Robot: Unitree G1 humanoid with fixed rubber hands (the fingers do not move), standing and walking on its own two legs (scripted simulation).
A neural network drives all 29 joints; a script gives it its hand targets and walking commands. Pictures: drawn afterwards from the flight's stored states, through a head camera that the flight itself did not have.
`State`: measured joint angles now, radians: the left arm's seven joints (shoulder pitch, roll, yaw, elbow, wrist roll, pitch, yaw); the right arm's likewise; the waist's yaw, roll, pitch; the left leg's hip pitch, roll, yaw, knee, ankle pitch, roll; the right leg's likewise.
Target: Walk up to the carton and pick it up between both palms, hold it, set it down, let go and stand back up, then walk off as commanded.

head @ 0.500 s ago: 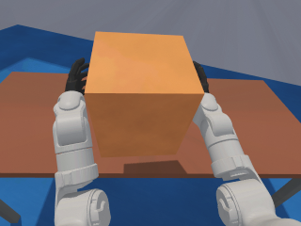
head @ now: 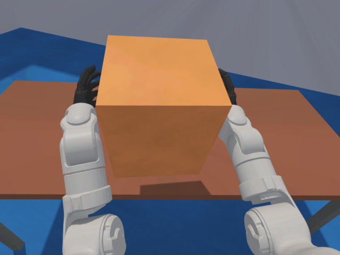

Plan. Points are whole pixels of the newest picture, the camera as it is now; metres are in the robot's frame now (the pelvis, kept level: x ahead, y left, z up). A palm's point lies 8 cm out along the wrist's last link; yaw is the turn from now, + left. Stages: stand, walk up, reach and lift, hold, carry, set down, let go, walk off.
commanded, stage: hold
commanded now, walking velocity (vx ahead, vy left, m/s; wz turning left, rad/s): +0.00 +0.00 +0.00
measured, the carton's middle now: (158, 112) +0.37 +0.01 +0.18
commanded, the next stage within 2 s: set down in 1.30 s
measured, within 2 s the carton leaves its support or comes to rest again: neither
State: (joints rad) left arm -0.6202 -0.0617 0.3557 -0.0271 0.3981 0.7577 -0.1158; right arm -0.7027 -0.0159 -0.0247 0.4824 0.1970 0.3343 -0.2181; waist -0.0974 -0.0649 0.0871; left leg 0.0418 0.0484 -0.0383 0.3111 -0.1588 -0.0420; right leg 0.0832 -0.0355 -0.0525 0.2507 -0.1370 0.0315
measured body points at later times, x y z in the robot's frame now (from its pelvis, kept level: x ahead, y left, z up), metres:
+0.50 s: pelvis +0.00 +0.00 +0.00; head -0.04 +0.03 +0.45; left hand +0.37 +0.16 +0.22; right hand +0.38 -0.14 +0.21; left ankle +0.02 +0.15 -0.75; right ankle +0.02 -0.14 -0.75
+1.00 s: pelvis +0.00 +0.00 +0.00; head -0.04 +0.03 +0.45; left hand +0.37 +0.16 +0.22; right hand +0.38 -0.14 +0.20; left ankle +0.02 +0.15 -0.75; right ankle +0.02 -0.14 -0.75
